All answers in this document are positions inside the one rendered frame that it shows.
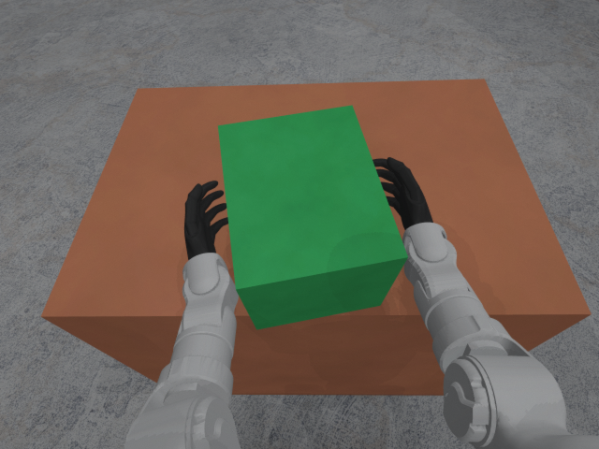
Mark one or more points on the robot left hand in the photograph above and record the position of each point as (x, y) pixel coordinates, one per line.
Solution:
(199, 235)

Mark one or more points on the robot left upper arm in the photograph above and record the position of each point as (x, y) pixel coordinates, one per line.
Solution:
(200, 422)

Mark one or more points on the pedestal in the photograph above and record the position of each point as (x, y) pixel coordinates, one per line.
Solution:
(120, 288)

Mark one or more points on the robot left forearm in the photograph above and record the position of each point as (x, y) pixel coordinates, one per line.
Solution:
(204, 347)

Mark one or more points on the robot right forearm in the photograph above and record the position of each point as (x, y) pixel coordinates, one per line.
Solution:
(449, 307)

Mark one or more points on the robot right hand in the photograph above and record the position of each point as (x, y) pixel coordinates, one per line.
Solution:
(409, 200)

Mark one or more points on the carton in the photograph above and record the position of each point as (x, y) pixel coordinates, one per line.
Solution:
(311, 231)

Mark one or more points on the robot right upper arm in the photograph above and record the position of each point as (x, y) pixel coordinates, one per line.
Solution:
(507, 402)

